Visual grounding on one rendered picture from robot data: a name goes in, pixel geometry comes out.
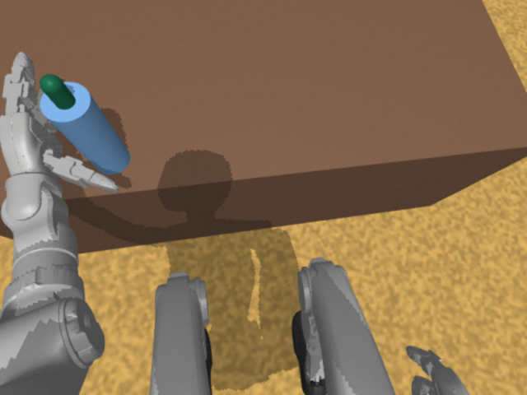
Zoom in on right robot hand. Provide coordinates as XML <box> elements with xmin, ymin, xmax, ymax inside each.
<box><xmin>406</xmin><ymin>346</ymin><xmax>469</xmax><ymax>395</ymax></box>

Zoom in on left robot arm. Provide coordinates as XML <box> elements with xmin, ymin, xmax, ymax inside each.
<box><xmin>0</xmin><ymin>172</ymin><xmax>105</xmax><ymax>395</ymax></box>

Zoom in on left robot hand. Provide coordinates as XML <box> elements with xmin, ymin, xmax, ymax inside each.
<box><xmin>0</xmin><ymin>52</ymin><xmax>119</xmax><ymax>193</ymax></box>

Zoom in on bottle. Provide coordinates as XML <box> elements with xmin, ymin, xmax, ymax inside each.
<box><xmin>40</xmin><ymin>74</ymin><xmax>130</xmax><ymax>174</ymax></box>

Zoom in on right robot foot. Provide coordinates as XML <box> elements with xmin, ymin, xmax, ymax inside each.
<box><xmin>291</xmin><ymin>311</ymin><xmax>326</xmax><ymax>395</ymax></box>

